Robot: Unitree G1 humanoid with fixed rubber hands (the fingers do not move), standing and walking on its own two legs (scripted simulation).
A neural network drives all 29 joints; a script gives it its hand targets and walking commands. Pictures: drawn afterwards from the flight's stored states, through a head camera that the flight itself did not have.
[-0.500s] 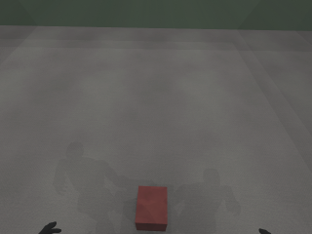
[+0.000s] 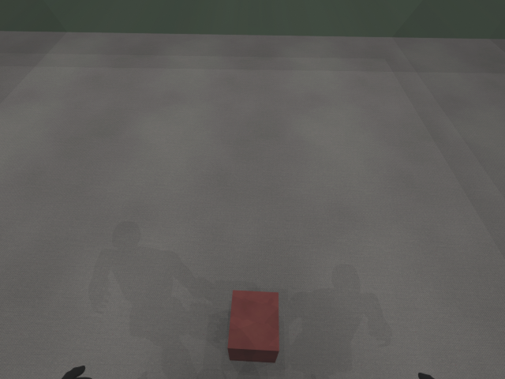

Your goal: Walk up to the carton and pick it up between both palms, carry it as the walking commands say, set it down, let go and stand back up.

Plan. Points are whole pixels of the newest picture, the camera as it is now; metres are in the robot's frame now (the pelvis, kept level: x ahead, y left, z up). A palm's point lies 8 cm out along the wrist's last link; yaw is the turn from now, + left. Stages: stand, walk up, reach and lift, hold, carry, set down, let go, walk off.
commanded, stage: walk up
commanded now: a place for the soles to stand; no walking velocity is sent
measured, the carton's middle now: (253, 326) +0.40 -0.01 -0.69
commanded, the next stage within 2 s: reach and lift in 0.54 s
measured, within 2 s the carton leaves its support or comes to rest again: neither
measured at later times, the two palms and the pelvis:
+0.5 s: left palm out of the picture +0.12 +0.31 -0.10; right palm out of the picture +0.11 -0.30 -0.11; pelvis +0.01 +0.00 +0.00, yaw +0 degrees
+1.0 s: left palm (113, 341) +0.21 +0.26 -0.14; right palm (398, 351) +0.20 -0.26 -0.14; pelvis +0.00 -0.01 -0.05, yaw -1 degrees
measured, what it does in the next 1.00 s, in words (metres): stands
